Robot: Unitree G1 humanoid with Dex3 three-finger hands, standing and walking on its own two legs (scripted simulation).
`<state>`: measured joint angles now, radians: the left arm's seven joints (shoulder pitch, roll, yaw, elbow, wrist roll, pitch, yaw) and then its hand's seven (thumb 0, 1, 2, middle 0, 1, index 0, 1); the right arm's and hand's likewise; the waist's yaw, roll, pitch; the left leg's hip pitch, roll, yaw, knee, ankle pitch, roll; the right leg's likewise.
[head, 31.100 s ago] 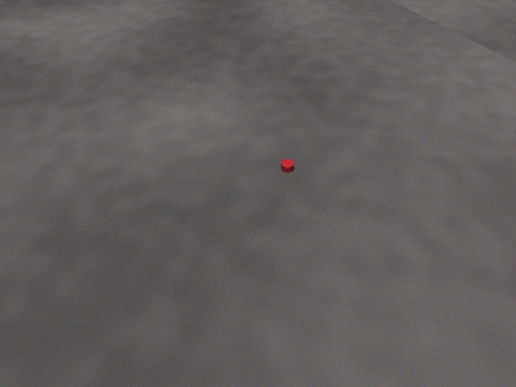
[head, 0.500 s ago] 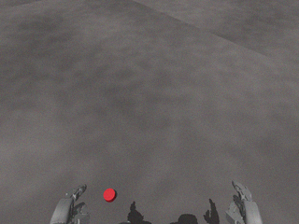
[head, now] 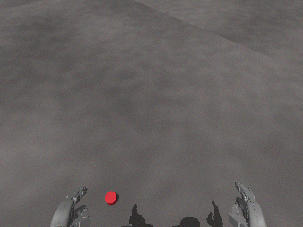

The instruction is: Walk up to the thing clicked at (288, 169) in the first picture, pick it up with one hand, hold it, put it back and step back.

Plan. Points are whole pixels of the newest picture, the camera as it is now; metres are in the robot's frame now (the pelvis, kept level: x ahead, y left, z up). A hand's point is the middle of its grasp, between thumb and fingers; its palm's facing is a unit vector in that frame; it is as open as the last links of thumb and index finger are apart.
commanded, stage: stand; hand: left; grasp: from above
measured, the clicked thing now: (111, 198) +0.40 +0.27 -0.69
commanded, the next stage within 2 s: none
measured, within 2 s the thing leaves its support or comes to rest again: neither
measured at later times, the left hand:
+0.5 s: hand out of the picture +0.06 +0.24 -0.11, palm faces +0.04 -0.95 -0.32, open 7.4 cm
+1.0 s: hand out of the picture +0.03 +0.25 -0.10, palm faces +0.04 -0.94 -0.34, open 7.4 cm
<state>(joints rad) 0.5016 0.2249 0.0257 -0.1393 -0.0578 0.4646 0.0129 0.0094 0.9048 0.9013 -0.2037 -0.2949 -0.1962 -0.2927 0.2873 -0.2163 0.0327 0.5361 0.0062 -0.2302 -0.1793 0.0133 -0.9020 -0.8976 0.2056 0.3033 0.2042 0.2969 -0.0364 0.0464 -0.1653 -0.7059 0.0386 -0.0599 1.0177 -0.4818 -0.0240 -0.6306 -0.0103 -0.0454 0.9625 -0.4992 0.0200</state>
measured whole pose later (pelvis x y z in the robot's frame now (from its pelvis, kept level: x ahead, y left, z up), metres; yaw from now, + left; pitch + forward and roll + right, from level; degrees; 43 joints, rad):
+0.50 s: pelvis -0.01 +0.01 +0.05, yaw +0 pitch -2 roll +0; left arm 0.23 0.29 0.04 0.91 0.04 0.03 0.03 0.01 0.90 0.90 -0.21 -0.30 -0.20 -0.30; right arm 0.20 -0.29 -0.04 0.97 -0.05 -0.01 -0.01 0.01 -0.91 -0.90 0.20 0.30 0.20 0.30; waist 0.02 -0.01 0.05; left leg -0.30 0.00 -0.02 0.64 -0.31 0.00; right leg -0.25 -0.05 -0.02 0.63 -0.34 0.04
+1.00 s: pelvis -0.01 +0.00 +0.07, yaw +1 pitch -4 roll +0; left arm 0.17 0.30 0.03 1.14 0.03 0.00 0.02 0.00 0.90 0.90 -0.21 -0.30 -0.20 -0.30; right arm 0.15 -0.29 -0.02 1.12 -0.03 0.01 -0.01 0.01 -0.91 -0.90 0.20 0.30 0.20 0.30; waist 0.02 0.01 0.06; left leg -0.14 0.00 -0.03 0.39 -0.18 -0.01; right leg -0.09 -0.05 -0.03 0.38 -0.21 0.03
